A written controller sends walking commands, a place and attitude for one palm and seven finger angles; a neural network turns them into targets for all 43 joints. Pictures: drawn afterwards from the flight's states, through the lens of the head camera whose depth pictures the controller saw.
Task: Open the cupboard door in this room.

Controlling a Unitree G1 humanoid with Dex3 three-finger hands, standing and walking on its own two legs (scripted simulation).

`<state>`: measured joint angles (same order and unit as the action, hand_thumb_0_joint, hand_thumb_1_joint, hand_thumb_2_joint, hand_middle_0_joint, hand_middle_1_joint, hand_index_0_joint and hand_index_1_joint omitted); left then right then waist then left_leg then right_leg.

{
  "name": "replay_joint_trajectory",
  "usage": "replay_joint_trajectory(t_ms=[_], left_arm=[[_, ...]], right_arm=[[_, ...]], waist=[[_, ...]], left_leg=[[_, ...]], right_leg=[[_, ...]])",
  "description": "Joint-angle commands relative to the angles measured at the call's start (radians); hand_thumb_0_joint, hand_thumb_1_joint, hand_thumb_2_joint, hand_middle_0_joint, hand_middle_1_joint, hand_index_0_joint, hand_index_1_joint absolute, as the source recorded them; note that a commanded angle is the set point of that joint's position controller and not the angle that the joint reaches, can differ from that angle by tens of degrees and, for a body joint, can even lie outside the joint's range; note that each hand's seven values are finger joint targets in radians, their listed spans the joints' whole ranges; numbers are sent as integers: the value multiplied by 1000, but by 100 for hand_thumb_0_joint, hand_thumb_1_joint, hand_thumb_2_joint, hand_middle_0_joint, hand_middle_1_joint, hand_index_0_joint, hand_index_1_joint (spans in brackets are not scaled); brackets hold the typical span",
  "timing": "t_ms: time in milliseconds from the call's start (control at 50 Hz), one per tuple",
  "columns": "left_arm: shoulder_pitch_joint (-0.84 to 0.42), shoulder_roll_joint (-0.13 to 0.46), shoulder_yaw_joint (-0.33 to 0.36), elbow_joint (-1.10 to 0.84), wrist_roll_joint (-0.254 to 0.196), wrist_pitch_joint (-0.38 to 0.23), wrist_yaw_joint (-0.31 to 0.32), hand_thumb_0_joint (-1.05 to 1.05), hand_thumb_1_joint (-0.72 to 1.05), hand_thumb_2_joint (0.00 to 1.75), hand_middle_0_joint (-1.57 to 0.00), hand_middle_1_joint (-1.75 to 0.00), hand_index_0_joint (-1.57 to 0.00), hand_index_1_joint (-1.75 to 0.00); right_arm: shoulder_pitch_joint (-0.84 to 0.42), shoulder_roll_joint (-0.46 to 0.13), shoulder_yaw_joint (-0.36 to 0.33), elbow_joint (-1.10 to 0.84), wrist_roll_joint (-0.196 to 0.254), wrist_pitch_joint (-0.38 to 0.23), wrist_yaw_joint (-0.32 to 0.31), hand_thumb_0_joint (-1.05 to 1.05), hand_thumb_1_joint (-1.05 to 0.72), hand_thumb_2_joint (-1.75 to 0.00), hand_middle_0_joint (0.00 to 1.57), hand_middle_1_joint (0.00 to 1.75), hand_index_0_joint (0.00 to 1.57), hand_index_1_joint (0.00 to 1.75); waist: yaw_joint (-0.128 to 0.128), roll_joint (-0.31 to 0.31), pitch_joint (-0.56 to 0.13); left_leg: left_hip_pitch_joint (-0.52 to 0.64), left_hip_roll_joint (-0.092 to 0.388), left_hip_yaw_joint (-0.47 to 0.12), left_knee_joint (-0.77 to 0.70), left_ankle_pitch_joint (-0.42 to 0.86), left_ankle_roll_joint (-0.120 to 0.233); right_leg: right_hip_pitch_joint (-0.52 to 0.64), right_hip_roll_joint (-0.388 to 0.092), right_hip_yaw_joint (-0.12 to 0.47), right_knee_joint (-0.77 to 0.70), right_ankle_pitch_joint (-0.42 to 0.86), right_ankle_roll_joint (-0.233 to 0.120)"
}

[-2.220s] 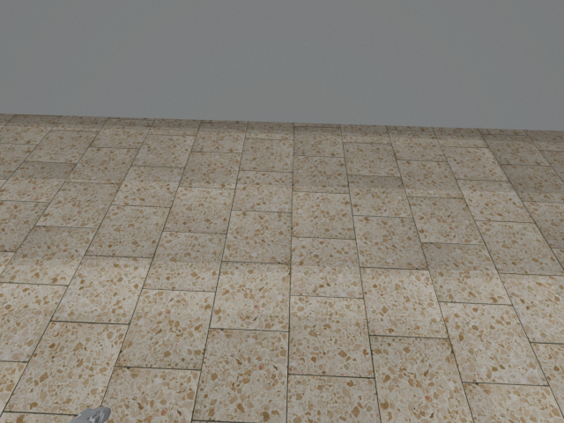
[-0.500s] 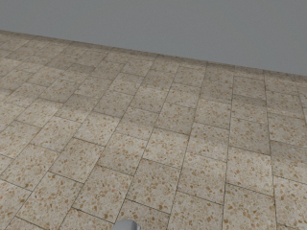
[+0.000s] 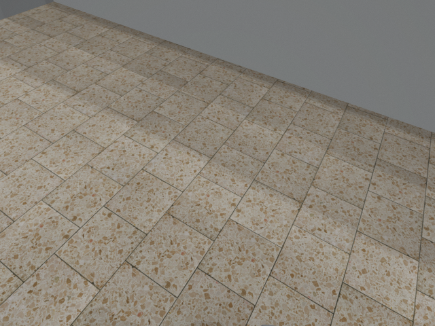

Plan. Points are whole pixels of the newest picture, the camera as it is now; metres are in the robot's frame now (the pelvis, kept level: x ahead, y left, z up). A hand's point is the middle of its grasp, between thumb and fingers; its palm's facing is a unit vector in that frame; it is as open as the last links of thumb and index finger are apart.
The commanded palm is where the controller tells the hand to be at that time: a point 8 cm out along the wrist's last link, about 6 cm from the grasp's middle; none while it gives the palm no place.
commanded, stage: turn or walk to find it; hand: left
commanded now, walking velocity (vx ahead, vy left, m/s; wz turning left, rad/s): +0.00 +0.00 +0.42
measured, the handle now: out of the picture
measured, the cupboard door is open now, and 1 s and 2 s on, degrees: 0 0 0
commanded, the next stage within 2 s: none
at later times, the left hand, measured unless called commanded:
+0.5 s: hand out of the picture -0.03 +0.19 -0.18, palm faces +0.26 -0.94 -0.22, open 7.4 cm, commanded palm none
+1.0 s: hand out of the picture -0.01 +0.21 -0.15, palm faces +0.42 -0.86 -0.29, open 7.4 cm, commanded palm none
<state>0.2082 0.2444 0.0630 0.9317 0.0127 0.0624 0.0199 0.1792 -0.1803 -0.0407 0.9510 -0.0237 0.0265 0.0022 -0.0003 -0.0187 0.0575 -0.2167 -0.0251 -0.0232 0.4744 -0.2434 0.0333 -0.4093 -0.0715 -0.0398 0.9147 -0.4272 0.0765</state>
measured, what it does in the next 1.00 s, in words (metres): steps on the spot, turning left: right foot, then left foot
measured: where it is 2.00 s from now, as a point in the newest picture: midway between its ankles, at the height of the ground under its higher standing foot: outside the picture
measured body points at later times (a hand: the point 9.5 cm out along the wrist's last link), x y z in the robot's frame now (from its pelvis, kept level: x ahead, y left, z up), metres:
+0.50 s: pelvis -0.03 -0.01 -0.01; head +0.00 +0.01 +0.44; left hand -0.04 +0.24 -0.16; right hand +0.09 -0.25 -0.15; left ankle -0.07 +0.10 -0.73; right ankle +0.00 -0.13 -0.74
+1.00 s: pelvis -0.03 -0.02 -0.01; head +0.01 -0.03 +0.44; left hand -0.04 +0.25 -0.13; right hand +0.11 -0.23 -0.17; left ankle -0.06 +0.10 -0.74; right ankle +0.00 -0.12 -0.74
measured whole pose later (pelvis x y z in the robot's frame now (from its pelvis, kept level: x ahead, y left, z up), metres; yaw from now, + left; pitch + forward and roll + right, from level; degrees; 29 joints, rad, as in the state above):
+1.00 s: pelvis -0.03 -0.02 -0.01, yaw +25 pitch +0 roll +1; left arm 0.16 0.19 0.05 0.90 0.01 0.02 0.03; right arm 0.22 -0.21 -0.07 0.96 -0.02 0.04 0.00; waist -0.03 0.04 0.05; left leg -0.31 -0.06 -0.08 0.58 -0.30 0.00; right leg -0.25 -0.03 -0.06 0.56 -0.31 0.01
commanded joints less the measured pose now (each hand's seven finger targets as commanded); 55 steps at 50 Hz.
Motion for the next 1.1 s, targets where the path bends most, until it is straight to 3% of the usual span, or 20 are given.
replay_joint_trajectory(t_ms=[0, 60, 80, 100, 120, 200, 380, 460, 480, 500, 520, 560, 640, 800, 920, 940, 960, 980, 1040, 1080], left_arm=[[17, 48, 10, -79, -4, -33, 3, 0, 90, 90, -20, -30, -20, -30], [91, 62, 16, -64, -4, -49, 9, 0, 90, 90, -20, -30, -20, -30], [120, 99, 22, -62, 2, -61, 14, 0, 90, 90, -20, -30, -20, -30], [127, 193, 40, -68, 20, -72, 22, 0, 90, 90, -20, -30, -20, -30], [128, 221, 36, -83, 13, -65, 17, 0, 90, 90, -20, -30, -20, -30], [-26, 117, 14, -115, 10, -69, 19, 0, 90, 90, -20, -30, -20, -30], [88, 169, 34, -51, 23, -63, 19, 0, 90, 90, -20, -30, -20, -30], [64, 170, 39, -31, 13, -53, 14, 0, 90, 90, -20, -30, -20, -30], [66, 143, 35, -41, 3, -45, 12, 0, 90, 90, -20, -30, -20, -30], [72, 75, 25, -74, -2, -37, 4, 0, 90, 90, -20, -30, -20, -30], [16, 64, 13, -103, 8, -31, 4, 0, 90, 90, -20, -30, -20, -30], [-47, 76, 22, -83, 9, -20, 5, 0, 90, 90, -20, -30, -20, -30], [21, 72, 23, -30, 7, -26, -7, 0, 90, 90, -20, -30, -20, -30], [-42, 47, 14, -73, -1, -29, 1, 0, 90, 90, -20, -30, -20, -30], [74, 62, 16, -61, -6, -52, 11, 0, 90, 90, -20, -30, -20, -30], [91, 111, 25, -61, 4, -63, 17, 0, 90, 90, -20, -30, -20, -30], [99, 202, 41, -64, 18, -72, 23, 0, 90, 90, -20, -30, -20, -30], [97, 205, 41, -77, 8, -70, 22, 0, 90, 90, -20, -30, -20, -30], [-36, 116, 17, -102, 6, -70, 17, 0, 90, 90, -20, -30, -20, -30], [-35, 94, 11, -102, 8, -78, 18, 0, 90, 90, -20, -30, -20, -30]], right_arm=[[11, -228, -62, -68, -4, -5, -16, 0, -90, -90, 20, 30, 20, 30], [-2, -216, -65, -72, 4, -2, -9, 0, -90, -90, 20, 30, 20, 30], [11, -180, -62, -80, 11, -3, -5, 0, -90, -90, 20, 30, 20, 30], [35, -108, -50, -100, 18, -5, 0, 0, -90, -90, 20, 30, 20, 30], [11, -132, -61, -112, 5, 4, -2, 0, -90, -90, 20, 30, 20, 30], [48, -131, -66, -44, -1, 29, 16, 0, -90, -90, 20, 30, 20, 30], [-42, -94, -38, -53, 12, 19, 16, 0, -90, -90, 20, 30, 20, 30], [42, -110, -35, -34, 15, 2, 9, 0, -90, -90, 20, 30, 20, 30], [86, -154, -44, -26, 11, -7, 9, 0, -90, -90, 20, 30, 20, 30], [112, -256, -66, -34, 2, -14, 5, 0, -90, -90, 20, 30, 20, 30], [142, -303, -76, -31, 2, -6, 1, 0, -90, -90, 20, 30, 20, 30], [94, -244, -62, -25, 1, -12, -19, 0, -90, -90, 20, 30, 20, 30], [27, -201, -44, -52, 6, -26, -26, 0, -90, -90, 20, 30, 20, 30], [69, -212, -59, -47, -3, -14, -23, 0, -90, -90, 20, 30, 20, 30], [17, -205, -64, -68, 5, -6, -12, 0, -90, -90, 20, 30, 20, 30], [28, -163, -61, -73, 14, -7, -6, 0, -90, -90, 20, 30, 20, 30], [41, -100, -48, -98, 17, -8, 0, 0, -90, -90, 20, 30, 20, 30], [16, -144, -64, -98, 2, 9, -5, 0, -90, -90, 20, 30, 20, 30], [40, -135, -69, -41, -1, 29, 12, 0, -90, -90, 20, 30, 20, 30], [58, -124, -63, -25, -1, 29, 17, 0, -90, -90, 20, 30, 20, 30]], waist=[[-12, 179, -60], [29, 130, -71], [40, 37, -92], [36, -246, -92], [53, -237, -81], [-23, -119, 2], [47, -169, -53], [-1, -138, -99], [-27, -14, -123], [-35, 293, -112], [-62, 293, -96], [-48, 272, -50], [-5, 150, -65], [-38, 147, -76], [27, 124, -116], [33, -9, -125], [34, -271, -110], [50, -270, -93], [-22, -101, 5], [-23, -120, -2]], left_leg=[[10, 245, -268, -121, 337, 141], [-90, 190, -256, -33, 288, 88], [-182, 134, -217, 62, 159, 41], [-357, -18, -43, 291, -145, -38], [-341, -26, -39, 489, -335, -48], [-323, 40, -29, 746, -135, -70], [-210, 56, 82, 354, -236, -86], [-7, 47, 115, 36, -51, -66], [123, 100, 51, -75, 83, -46], [202, 349, -283, -136, 347, 60], [122, 446, -338, -169, 398, 158], [36, 352, -286, -182, 272, 130], [86, 252, -161, -158, 415, 114], [108, 260, -254, -129, 428, 152], [-57, 179, -262, -14, 347, 79], [-179, 107, -196, 98, 180, 20], [-351, -40, -28, 301, -208, -53], [-327, -13, -58, 487, -337, -56], [-339, 29, -48, 736, -155, -71], [-335, 44, -22, 738, -108, -89]], right_leg=[[57, 26, -3, -164, -1, -8], [243, 39, -17, -427, 188, -15], [357, -36, 53, -546, 239, -30], [434, -296, 335, -626, 299, -125], [299, -408, 367, -641, 338, -216], [154, -237, 135, -634, 258, -189], [286, -281, 46, -543, 507, -227], [231, -258, -37, -398, 533, -149], [122, -214, -88, -279, 407, -95], [-115, -77, -150, -77, -12, -12], [-132, -42, -83, 88, -216, -13], [-162, -50, 21, 214, -100, -19], [-128, -38, 15, 194, 36, 2], [-42, 3, 14, -55, -31, 4], [263, 29, -3, -478, 203, -18], [385, -86, 107, -580, 252, -49], [448, -338, 349, -627, 401, -154], [302, -407, 362, -646, 403, -225], [193, -250, 155, -629, 349, -199], [216, -222, 81, -613, 436, -184]])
